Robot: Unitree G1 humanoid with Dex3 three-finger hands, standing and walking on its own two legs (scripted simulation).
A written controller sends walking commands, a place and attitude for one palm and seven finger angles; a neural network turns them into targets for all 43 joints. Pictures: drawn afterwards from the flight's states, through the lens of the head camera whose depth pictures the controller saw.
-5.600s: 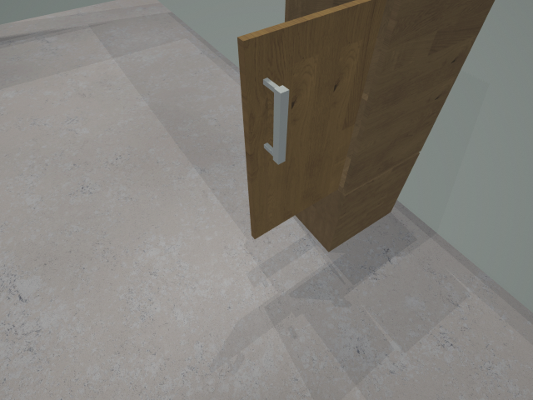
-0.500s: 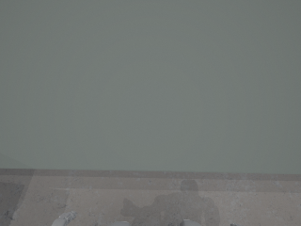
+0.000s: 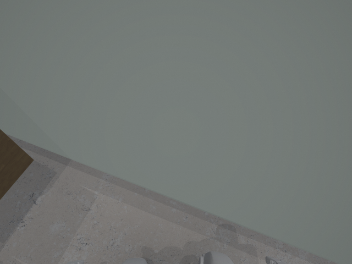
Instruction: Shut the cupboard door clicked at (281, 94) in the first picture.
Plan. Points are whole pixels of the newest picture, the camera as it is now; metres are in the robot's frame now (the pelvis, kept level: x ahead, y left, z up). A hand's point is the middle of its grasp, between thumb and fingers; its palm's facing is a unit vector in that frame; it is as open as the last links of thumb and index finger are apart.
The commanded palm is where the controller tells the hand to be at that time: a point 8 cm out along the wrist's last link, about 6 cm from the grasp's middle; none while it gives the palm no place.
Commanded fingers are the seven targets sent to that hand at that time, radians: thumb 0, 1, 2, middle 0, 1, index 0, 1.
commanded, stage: turn to face it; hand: left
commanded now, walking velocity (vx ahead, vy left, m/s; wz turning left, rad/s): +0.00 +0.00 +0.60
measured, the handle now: out of the picture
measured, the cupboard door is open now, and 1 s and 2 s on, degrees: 92 92 92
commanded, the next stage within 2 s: take the last steps up to it in 1.88 s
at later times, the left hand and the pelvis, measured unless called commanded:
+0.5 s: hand out of the picture +0.02 +0.16 -0.17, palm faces +0.33 -0.92 -0.21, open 7.4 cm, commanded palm none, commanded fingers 0.00 0.90 0.90 -0.20 -0.30 -0.20 -0.30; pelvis +0.02 -0.04 +0.00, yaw +19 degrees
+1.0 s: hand out of the picture +0.01 +0.14 -0.15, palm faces +0.58 -0.77 -0.26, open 7.4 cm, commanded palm none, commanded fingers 0.00 0.90 0.90 -0.20 -0.30 -0.20 -0.30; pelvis +0.06 -0.07 +0.01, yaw +37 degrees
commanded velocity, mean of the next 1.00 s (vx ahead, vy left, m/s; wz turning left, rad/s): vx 0.00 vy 0.00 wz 0.60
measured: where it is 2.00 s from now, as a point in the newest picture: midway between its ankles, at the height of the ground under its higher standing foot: outside the picture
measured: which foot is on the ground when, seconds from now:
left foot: down 0.00-0.20, up 0.22-0.48, down 0.50-0.84, up 0.86-1.00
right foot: up 0.00-0.18, down 0.20-0.50, up 0.52-0.82, down 0.84-1.00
